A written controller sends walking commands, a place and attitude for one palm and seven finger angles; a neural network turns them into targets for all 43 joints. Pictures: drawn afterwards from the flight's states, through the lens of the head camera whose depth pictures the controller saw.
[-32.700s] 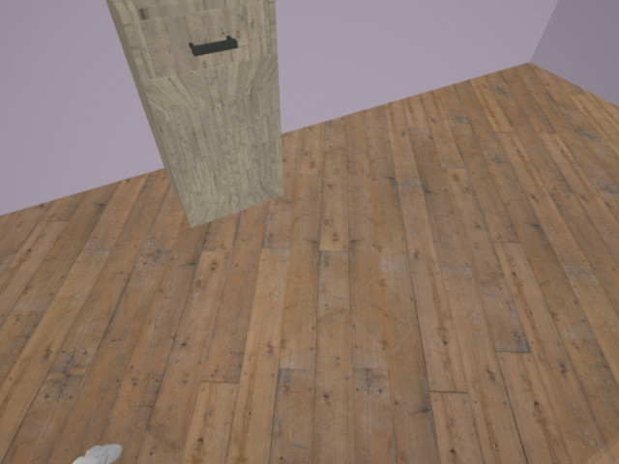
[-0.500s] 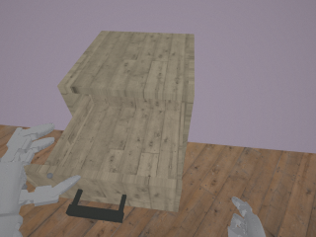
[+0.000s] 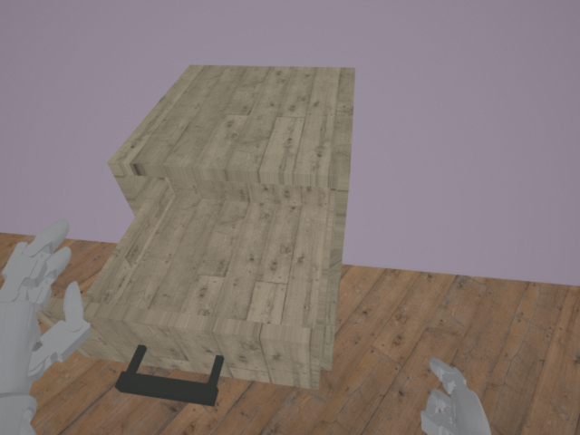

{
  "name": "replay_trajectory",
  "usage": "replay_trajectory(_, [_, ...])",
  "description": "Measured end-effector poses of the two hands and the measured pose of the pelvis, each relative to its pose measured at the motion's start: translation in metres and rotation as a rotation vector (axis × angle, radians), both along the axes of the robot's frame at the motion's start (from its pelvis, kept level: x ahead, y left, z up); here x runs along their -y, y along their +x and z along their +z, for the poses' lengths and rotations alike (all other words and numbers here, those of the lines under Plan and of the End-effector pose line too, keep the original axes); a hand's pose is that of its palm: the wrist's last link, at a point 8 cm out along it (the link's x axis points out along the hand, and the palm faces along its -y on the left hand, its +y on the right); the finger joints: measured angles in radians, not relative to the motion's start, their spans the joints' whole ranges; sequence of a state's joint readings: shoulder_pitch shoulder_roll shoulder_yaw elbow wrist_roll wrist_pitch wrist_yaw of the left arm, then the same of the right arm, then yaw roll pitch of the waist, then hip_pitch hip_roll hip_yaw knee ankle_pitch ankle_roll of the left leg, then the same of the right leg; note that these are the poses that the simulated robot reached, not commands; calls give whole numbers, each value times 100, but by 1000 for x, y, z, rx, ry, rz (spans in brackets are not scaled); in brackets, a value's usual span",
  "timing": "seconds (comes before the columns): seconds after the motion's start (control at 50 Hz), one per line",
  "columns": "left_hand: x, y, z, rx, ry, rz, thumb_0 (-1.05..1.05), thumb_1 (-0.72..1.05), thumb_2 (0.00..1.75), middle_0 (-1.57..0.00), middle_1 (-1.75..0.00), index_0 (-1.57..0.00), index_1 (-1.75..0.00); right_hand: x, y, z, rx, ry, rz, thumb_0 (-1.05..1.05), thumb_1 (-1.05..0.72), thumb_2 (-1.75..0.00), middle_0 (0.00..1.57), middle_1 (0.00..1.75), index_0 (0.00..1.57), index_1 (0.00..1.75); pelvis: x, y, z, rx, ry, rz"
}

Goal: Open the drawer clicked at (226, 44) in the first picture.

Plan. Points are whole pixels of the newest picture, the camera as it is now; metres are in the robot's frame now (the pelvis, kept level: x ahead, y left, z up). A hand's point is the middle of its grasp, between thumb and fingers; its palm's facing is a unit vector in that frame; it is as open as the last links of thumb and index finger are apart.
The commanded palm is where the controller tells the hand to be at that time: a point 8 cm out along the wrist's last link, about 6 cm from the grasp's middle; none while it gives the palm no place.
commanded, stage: step back with the hand held close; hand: left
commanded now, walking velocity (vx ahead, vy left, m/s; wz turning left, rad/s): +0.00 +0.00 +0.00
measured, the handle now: (172, 373) +0.20 +0.20 -0.02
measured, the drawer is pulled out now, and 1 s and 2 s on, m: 0.29 0.29 0.29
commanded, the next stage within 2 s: stop stepping back and stand still in 1.50 s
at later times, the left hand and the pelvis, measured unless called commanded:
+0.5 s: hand (74, 336) +0.17 +0.24 +0.15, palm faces +0.25 -0.81 -0.53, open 7.4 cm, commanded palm +0.11 +0.29 +0.18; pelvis -0.03 +0.02 +0.00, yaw -2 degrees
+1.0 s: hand (10, 389) +0.12 +0.27 +0.15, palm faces +0.35 -0.81 -0.47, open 7.4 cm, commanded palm +0.05 +0.31 +0.18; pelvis -0.08 +0.03 -0.01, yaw -1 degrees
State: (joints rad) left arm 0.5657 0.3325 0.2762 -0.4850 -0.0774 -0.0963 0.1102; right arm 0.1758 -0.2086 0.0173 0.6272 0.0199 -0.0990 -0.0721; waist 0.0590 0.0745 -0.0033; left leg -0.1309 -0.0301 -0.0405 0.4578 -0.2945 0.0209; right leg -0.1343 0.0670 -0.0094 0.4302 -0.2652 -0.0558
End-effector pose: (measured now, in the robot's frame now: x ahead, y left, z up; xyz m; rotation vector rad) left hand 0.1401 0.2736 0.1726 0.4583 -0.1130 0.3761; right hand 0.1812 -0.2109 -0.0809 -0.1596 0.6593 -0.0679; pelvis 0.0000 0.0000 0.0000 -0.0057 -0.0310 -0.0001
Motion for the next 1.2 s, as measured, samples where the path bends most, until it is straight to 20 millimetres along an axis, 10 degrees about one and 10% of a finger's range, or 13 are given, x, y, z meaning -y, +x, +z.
replay_trajectory(0.4, [-2,8,-3,-47,99,-119,2,89,90,-21,-31,-21,-31,31,-41,2,-88,-54,-140,1,-91,-90,20,30,20,30,-9,-20,-1,-66,1,-27])
replay_trajectory(1.04, [-41,-63,-1,102,132,-82,2,89,90,-21,-31,-21,-31,-8,-116,2,-66,-118,-84,1,-90,-90,20,30,20,30,-34,-86,-14,-84,-25,-10])
replay_trajectory(1.2, [-12,-67,-1,85,91,-165,2,89,90,-21,-31,-21,-31,-7,-132,-2,-68,-67,-64,1,-90,-90,20,30,20,30,-20,-111,-9,-122,-8,-92])
